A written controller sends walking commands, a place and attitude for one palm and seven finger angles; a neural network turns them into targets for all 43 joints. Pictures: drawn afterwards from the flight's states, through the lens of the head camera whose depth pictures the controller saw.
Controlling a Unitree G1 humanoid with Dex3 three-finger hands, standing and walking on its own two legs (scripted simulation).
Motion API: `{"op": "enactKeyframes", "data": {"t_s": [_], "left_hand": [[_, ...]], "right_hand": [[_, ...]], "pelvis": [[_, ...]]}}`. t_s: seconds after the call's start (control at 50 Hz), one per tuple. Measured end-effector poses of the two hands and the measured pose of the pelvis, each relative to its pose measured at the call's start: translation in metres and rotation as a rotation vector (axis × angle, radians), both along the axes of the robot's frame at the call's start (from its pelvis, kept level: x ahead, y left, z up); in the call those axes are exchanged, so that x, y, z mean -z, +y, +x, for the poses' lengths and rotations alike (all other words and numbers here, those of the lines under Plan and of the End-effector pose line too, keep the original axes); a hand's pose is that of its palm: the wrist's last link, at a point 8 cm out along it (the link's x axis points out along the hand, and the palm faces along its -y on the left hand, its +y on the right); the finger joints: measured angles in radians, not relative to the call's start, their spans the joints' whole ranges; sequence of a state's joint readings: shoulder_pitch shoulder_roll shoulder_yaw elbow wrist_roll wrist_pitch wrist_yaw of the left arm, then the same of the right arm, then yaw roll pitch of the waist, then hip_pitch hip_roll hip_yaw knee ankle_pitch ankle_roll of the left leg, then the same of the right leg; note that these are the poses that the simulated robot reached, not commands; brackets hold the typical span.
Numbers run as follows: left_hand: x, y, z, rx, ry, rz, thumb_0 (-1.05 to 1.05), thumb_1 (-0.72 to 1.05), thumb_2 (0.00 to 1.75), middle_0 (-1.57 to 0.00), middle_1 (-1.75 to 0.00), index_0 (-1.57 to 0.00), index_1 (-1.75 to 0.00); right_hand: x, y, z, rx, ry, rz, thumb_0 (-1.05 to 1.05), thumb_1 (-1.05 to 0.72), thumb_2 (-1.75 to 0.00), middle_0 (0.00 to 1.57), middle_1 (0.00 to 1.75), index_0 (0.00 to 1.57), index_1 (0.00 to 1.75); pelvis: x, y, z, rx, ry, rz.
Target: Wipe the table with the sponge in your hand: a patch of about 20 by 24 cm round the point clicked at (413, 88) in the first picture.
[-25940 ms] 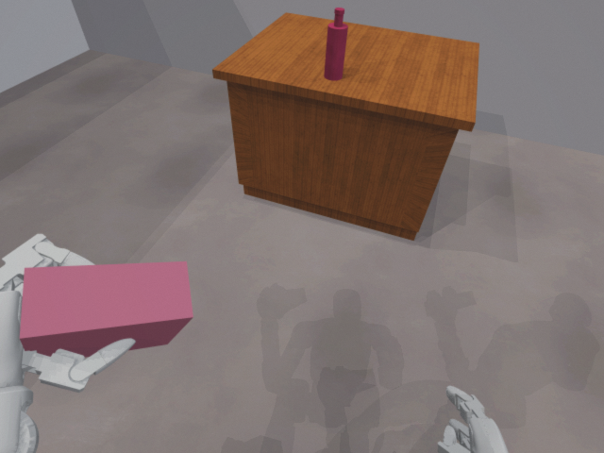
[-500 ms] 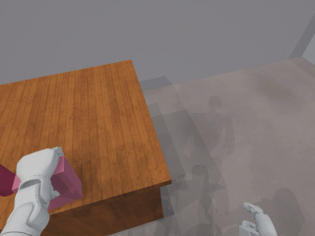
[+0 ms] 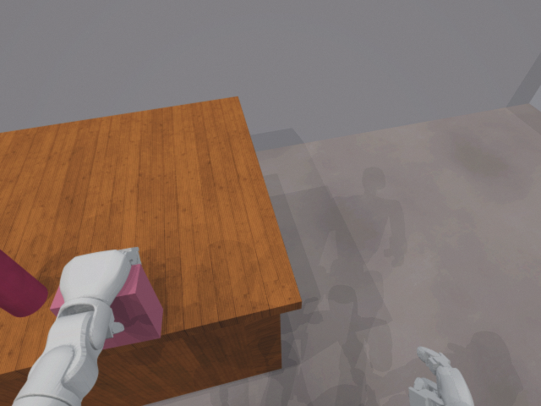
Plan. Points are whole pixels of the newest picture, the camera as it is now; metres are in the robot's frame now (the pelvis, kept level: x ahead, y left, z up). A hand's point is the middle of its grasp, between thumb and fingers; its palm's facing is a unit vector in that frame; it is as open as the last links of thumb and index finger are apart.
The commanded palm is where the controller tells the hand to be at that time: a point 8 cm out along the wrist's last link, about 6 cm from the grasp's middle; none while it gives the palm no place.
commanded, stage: lower the sponge onto the table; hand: left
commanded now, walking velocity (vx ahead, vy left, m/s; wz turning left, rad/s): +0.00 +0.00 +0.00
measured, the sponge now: (118, 316) +0.24 +0.30 -0.06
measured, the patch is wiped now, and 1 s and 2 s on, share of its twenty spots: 0.00 0.00 0.20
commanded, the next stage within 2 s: wipe forward along the first lane in 0.50 s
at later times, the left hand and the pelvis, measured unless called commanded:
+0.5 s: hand (112, 291) +0.26 +0.30 +0.00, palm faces -0.10 -0.03 -0.99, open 9.8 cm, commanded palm +0.25 +0.30 +0.05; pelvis +0.00 -0.01 +0.00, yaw -1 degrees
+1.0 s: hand (118, 260) +0.32 +0.32 -0.01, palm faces -0.14 +0.02 -0.99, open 9.8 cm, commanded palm +0.30 +0.31 +0.03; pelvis -0.01 -0.01 -0.02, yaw +0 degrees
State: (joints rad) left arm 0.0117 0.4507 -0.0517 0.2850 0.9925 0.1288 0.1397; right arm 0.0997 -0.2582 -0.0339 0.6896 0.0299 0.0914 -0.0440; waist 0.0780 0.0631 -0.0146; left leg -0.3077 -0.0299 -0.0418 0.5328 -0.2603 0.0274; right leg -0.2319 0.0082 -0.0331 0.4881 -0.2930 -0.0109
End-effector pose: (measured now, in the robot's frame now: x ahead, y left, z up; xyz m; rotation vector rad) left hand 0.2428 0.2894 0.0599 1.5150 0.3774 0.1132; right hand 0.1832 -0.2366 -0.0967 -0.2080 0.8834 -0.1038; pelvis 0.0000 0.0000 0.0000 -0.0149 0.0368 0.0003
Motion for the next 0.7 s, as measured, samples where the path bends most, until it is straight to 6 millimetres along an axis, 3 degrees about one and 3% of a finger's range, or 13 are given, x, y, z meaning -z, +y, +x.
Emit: {"op": "enactKeyframes", "data": {"t_s": [0.12, 0.24, 0.34, 0.5, 0.7], "left_hand": [[-0.017, 0.000, 0.014, 0.026, -0.137, 0.047, 0.00, -0.48, 1.08, -0.77, -1.36, -0.77, -1.36], [0.000, 0.007, 0.015, -0.098, -0.060, 0.040, 0.00, -0.48, 1.08, -0.76, -1.36, -0.76, -1.37], [0.006, 0.002, 0.009, -0.066, -0.038, 0.025, 0.00, -0.48, 1.08, -0.76, -1.37, -0.76, -1.37], [0.008, 0.005, 0.006, -0.043, -0.056, 0.036, 0.00, -0.48, 1.08, -0.76, -1.36, -0.76, -1.37], [0.009, 0.006, 0.018, -0.054, -0.062, 0.057, 0.01, -0.49, 1.08, -0.77, -1.36, -0.77, -1.36]], "right_hand": [[0.007, -0.005, -0.011, 0.028, 0.023, 0.009, 0.01, -0.91, -0.89, 0.20, 0.30, 0.20, 0.30], [0.013, -0.010, -0.024, 0.064, 0.062, 0.032, 0.01, -0.91, -0.89, 0.20, 0.30, 0.20, 0.30], [0.013, -0.019, -0.031, 0.078, 0.070, 0.010, 0.01, -0.91, -0.89, 0.20, 0.30, 0.20, 0.30], [0.011, -0.028, -0.028, 0.083, 0.057, -0.010, 0.01, -0.91, -0.89, 0.20, 0.30, 0.20, 0.30], [0.017, -0.020, -0.021, 0.063, 0.058, 0.008, 0.01, -0.91, -0.89, 0.20, 0.30, 0.20, 0.30]], "pelvis": [[0.003, -0.002, -0.004, 0.006, 0.015, 0.000], [0.002, -0.004, -0.004, 0.016, 0.034, 0.004], [0.002, -0.006, 0.000, 0.017, 0.029, 0.003], [0.005, -0.007, 0.000, 0.013, 0.030, 0.001], [0.008, -0.009, -0.004, 0.005, 0.058, 0.001]]}}
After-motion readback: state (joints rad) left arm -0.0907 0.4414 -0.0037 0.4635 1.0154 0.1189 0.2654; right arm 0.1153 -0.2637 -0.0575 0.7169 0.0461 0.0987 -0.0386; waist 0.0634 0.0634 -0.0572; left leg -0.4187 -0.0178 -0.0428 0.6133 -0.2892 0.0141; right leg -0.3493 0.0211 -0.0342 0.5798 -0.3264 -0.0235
